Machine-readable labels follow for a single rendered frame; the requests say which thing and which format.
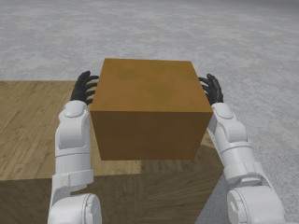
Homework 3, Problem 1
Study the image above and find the right robot forearm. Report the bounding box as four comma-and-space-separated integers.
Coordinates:
207, 103, 286, 220

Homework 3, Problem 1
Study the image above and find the right robot hand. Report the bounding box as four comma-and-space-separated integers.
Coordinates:
198, 74, 224, 106

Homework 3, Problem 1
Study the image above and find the left robot hand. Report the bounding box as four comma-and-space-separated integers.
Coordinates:
70, 70, 99, 105

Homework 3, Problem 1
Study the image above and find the right robot upper arm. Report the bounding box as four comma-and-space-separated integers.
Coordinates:
227, 186, 299, 224

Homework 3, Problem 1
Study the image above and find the pedestal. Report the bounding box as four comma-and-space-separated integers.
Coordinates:
0, 80, 224, 224

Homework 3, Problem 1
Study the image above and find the left robot forearm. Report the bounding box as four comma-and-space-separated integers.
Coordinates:
48, 100, 94, 224

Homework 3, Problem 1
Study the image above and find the carton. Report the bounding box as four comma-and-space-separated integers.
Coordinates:
90, 58, 214, 161

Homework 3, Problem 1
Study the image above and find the left robot upper arm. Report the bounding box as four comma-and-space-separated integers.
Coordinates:
49, 193, 103, 224

